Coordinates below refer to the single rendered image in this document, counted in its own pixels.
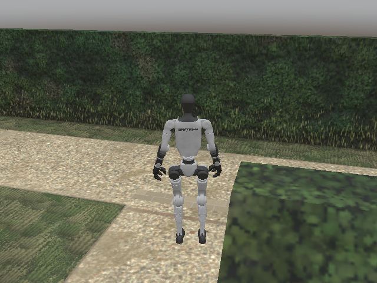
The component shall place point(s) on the robot left upper arm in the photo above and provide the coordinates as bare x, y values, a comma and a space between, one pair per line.
167, 134

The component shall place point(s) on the robot left thigh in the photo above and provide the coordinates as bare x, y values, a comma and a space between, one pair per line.
175, 179

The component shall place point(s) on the robot right hand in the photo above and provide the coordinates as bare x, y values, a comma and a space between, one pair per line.
214, 168

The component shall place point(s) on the robot right upper arm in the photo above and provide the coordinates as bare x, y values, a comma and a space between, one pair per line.
206, 124

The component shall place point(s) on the robot right foot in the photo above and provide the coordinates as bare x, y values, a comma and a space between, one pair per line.
202, 239

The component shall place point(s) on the right robot forearm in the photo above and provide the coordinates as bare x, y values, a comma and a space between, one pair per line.
215, 156

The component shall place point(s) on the left robot forearm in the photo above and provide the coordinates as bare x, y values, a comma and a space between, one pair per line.
159, 158

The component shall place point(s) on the robot left hand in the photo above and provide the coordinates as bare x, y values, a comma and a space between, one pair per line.
156, 172

